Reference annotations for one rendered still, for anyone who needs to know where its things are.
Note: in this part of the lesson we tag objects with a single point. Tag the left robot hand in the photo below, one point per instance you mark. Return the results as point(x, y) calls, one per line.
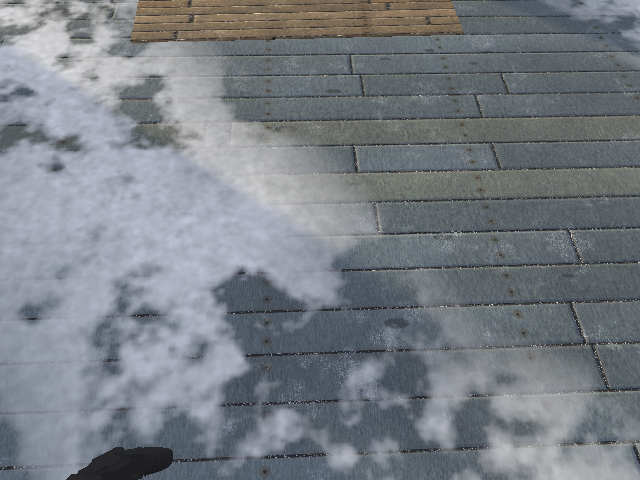
point(130, 464)

